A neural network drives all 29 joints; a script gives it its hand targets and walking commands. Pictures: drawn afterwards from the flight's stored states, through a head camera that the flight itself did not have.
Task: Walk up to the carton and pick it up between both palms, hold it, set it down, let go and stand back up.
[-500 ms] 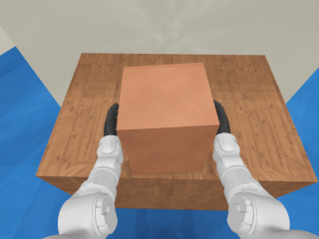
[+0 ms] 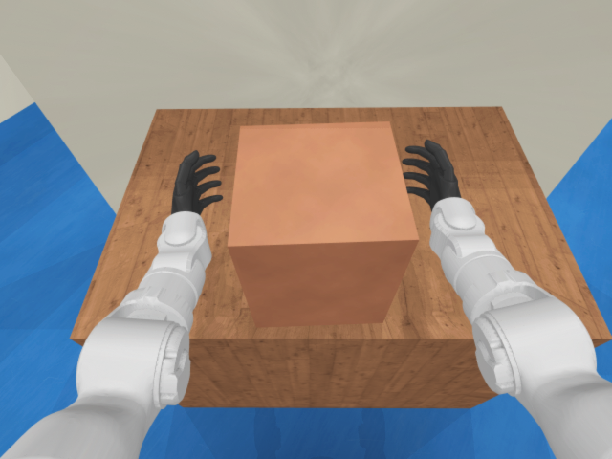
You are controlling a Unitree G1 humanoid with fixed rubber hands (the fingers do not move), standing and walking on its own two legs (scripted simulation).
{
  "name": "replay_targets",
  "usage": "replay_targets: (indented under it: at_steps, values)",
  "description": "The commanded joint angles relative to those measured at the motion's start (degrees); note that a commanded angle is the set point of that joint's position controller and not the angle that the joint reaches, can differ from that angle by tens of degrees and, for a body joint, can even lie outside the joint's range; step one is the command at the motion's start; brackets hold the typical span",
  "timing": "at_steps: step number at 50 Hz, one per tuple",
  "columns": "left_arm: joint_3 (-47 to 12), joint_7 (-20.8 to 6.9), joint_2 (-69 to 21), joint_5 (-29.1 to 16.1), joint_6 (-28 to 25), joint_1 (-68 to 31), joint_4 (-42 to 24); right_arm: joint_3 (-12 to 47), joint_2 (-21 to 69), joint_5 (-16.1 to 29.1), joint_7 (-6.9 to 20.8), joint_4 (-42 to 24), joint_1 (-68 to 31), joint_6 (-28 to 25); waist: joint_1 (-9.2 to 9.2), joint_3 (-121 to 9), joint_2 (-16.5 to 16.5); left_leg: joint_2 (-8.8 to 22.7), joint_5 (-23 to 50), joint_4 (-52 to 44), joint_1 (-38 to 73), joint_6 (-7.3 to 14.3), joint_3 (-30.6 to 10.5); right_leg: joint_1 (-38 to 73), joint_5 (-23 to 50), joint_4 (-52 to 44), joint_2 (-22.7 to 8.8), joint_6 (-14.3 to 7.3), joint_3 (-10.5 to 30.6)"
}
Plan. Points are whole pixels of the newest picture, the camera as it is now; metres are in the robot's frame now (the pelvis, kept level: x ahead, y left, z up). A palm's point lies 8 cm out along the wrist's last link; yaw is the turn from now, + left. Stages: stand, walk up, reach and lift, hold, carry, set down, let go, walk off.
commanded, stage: set down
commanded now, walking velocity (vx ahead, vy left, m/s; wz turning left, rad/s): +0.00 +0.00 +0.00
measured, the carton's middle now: (317, 232) +0.43 +0.02 +0.01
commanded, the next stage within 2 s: none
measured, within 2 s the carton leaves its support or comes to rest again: neither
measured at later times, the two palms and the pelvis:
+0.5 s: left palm (182, 284) +0.33 +0.20 +0.03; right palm (473, 277) +0.34 -0.19 +0.03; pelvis -0.02 -0.02 +0.01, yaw +1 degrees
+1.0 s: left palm (169, 344) +0.25 +0.21 +0.00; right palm (482, 324) +0.28 -0.19 +0.01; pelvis -0.02 -0.02 +0.01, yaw +2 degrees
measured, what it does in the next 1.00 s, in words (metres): stands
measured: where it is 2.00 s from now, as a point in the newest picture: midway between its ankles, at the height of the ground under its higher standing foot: outside the picture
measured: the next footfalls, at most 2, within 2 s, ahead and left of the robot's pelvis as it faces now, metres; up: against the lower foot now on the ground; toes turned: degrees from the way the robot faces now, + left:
none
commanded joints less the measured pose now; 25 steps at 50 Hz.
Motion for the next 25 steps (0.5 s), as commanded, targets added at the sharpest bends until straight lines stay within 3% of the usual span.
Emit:
replay_targets:
  at_steps: [1, 2, 4, 5, 6, 7, 8, 9, 11, 12, 15, 20, 22, 23, 25]
  values:
    - [-1.53, -0.79, 6.01, -0.25, -0.61, -21.03, -11.91, 2.21, -12.59, 5.11, 0.63, -8.5, -23.87, -3.35, 0.02, -34.29, 0.58, -1.98, 34.45, 2.03, 27.73, -5.59, 1.2, 13.56, 22.0, -0.07, 1.87, 1.24, -1.79]
    - [-1.92, -0.71, 5.9, -0.23, -0.23, -17.49, -17.28, 3.64, -13.29, 6.81, 1.37, -9.61, -19.54, -3.46, 0.61, -33.88, 1.51, -1.83, 35.21, 1.65, 28.66, -5.79, 0.66, 14.87, 21.8, -0.33, 1.78, 0.58, -1.52]
    - [-2.3, -0.41, 7.1, -0.41, 0.24, -18.67, -20.14, 3.11, -14.37, 7.36, 2.33, -12.09, -20.24, -3.14, 0.28, -33.74, 2.14, -1.7, 30.2, 0.68, 27.03, -5.5, 0.33, 12.48, 16.92, -0.71, 1.6, 0.38, -1.68]
    - [-2.03, -0.51, 6.29, 0.17, 1.09, -13.1, -24.7, 4.54, -14.09, 8.36, 2.67, -14.81, -15.58, -3.56, 0.01, -33.55, 1.36, -1.58, 32.68, 0.76, 29.09, -5.48, 0.05, 15.06, 20.39, -0.88, 2.01, 0.31, -1.77]
    - [-2.16, -0.38, 7.61, -0.29, 0.81, -18.92, -25.45, 3.31, -15.0, 7.55, 2.87, -16.98, -20.47, -3.3, -0.17, -34.4, 1.54, -1.8, 29.48, 0.25, 27.21, -5.32, 0.09, 13.38, 17.02, -1.39, 1.72, 0.45, -1.73]
    - [-2.57, -0.6, 7.39, -0.67, 1.36, -14.11, -28.99, 4.17, -13.93, 8.48, 3.34, -19.87, -15.24, -3.11, 0.47, -33.67, 1.13, -1.94, 28.01, -0.21, 26.42, -4.84, 0.0, 15.05, 17.44, -1.28, 1.38, 0.26, -1.27]
    - [-1.86, -0.86, 7.56, -0.4, 1.71, -12.53, -31.47, 4.1, -13.84, 8.16, 3.41, -22.75, -13.55, -3.23, -0.13, -34.43, 0.27, -2.24, 28.75, -0.32, 27.42, -4.5, -0.03, 16.57, 19.4, -1.39, 1.55, 0.51, -1.06]
    - [-2.25, -0.69, 8.74, -1.33, 1.45, -16.1, -33.29, 2.48, -13.96, 7.49, 3.55, -25.51, -16.07, -2.31, -0.5, -36.72, 0.45, -2.47, 24.54, -0.43, 24.21, -4.04, -0.17, 16.5, 16.34, -1.52, 1.12, 0.4, -0.45]
    - [-3.04, -0.8, 8.21, -1.55, 2.19, -10.96, -38.18, 1.42, -14.07, 6.77, 3.86, -30.34, -11.49, -1.66, -1.52, -36.12, 0.06, -2.6, 24.07, -1.25, 25.92, -3.49, -0.22, 19.26, 18.42, -1.92, 1.22, 0.59, -0.43]
    - [-2.58, -1.05, 8.86, -2.17, 2.79, -9.92, -38.7, 1.95, -12.91, 7.2, 3.87, -33.87, -10.33, -1.32, -1.02, -35.67, -1.22, -2.89, 22.29, -1.21, 24.53, -2.76, -0.08, 19.96, 17.22, -1.97, 1.14, 0.65, -0.05]
    - [-4.06, -1.18, 7.13, -2.11, 3.67, -6.21, -44.89, -0.79, -12.56, 5.51, 4.38, -37.37, -5.27, -0.42, -1.5, -35.69, 0.74, -2.69, 21.52, -2.17, 26.25, -3.02, -0.62, 20.13, 16.47, -2.2, 1.08, 0.15, -0.3]
    - [-2.23, -1.87, 9.17, -2.31, 5.6, 1.45, -48.47, -2.46, -12.1, 3.04, 3.51, -43.68, 1.11, 0.76, -0.76, -28.58, -0.73, -3.05, 18.05, -4.32, 25.36, -2.17, 0.04, 23.96, 14.82, -3.1, 0.64, 0.85, 0.84]
    - [-1.68, -1.34, 10.16, -2.58, 5.73, -4.28, -45.37, -4.04, -10.88, 1.76, 3.11, -43.86, -5.0, 1.63, 0.06, -25.37, -1.26, -3.63, 12.18, -5.28, 21.3, -1.79, 1.49, 23.27, 8.56, -3.33, 0.13, 1.14, 1.07]
    - [-1.18, -1.33, 8.99, -2.18, 5.7, 2.52, -47.35, -3.07, -9.73, 1.93, 2.96, -44.94, 1.68, 1.3, 0.31, -24.79, -2.02, -3.58, 13.42, -5.23, 22.39, -1.51, 1.28, 26.01, 10.17, -3.03, 0.3, 1.26, 1.17]
    - [-1.24, -1.11, 9.87, -3.17, 4.65, -1.47, -45.93, -4.11, -8.44, 0.35, 2.3, -46.21, -1.43, 1.24, 0.12, -25.81, -2.37, -4.04, 10.64, -5.36, 19.18, -1.2, 2.19, 25.91, 7.37, -2.68, -0.5, 1.62, 1.6]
